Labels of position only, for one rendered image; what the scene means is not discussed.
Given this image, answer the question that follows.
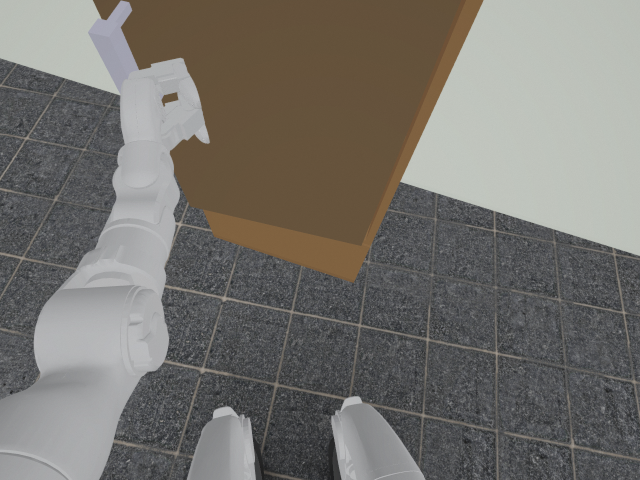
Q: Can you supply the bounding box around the robot right shin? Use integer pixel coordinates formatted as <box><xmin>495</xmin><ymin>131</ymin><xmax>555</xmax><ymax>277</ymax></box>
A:
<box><xmin>337</xmin><ymin>396</ymin><xmax>362</xmax><ymax>480</ymax></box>

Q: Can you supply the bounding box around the cupboard door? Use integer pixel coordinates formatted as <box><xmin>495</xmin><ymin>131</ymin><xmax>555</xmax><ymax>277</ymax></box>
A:
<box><xmin>93</xmin><ymin>0</ymin><xmax>461</xmax><ymax>246</ymax></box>

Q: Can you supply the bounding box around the robot left upper arm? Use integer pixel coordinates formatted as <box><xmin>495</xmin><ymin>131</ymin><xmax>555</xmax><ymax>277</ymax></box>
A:
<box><xmin>0</xmin><ymin>285</ymin><xmax>169</xmax><ymax>480</ymax></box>

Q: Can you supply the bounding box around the right robot thigh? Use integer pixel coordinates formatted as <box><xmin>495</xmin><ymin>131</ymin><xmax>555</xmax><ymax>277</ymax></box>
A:
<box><xmin>331</xmin><ymin>403</ymin><xmax>425</xmax><ymax>480</ymax></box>

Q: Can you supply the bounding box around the robot left forearm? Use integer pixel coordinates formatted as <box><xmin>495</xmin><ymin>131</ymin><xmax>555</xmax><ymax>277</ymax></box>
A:
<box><xmin>34</xmin><ymin>140</ymin><xmax>180</xmax><ymax>372</ymax></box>

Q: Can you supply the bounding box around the robot left hand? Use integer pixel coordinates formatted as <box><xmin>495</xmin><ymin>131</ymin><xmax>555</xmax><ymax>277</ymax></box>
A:
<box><xmin>120</xmin><ymin>58</ymin><xmax>210</xmax><ymax>154</ymax></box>

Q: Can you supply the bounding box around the handle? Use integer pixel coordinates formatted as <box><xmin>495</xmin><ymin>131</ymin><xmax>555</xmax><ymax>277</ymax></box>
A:
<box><xmin>88</xmin><ymin>1</ymin><xmax>164</xmax><ymax>100</ymax></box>

